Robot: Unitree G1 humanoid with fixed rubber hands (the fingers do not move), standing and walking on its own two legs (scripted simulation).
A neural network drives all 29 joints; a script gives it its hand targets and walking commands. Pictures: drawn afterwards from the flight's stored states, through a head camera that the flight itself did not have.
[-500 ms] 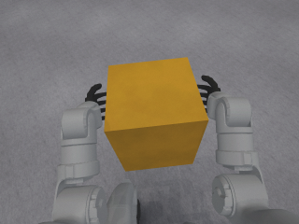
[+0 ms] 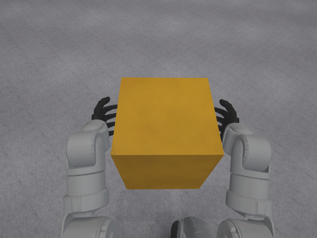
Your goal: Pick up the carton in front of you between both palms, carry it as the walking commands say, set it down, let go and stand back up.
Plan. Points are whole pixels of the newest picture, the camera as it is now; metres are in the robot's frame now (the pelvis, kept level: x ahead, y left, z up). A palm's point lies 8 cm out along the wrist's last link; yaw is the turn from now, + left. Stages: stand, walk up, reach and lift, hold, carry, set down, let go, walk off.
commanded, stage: carry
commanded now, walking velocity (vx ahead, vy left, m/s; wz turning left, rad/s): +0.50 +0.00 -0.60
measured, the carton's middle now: (163, 138) +0.35 -0.01 +0.03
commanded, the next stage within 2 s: none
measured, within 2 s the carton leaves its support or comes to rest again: neither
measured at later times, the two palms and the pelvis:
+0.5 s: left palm (150, 64) +0.59 +0.03 +0.08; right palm (242, 84) +0.52 -0.26 +0.07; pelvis +0.31 -0.06 +0.00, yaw -14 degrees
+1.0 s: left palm (182, 19) +0.90 -0.11 +0.09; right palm (253, 40) +0.75 -0.37 +0.09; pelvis +0.59 -0.11 +0.00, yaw -26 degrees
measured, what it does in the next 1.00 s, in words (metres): walks ahead, turning right: right foot, then left foot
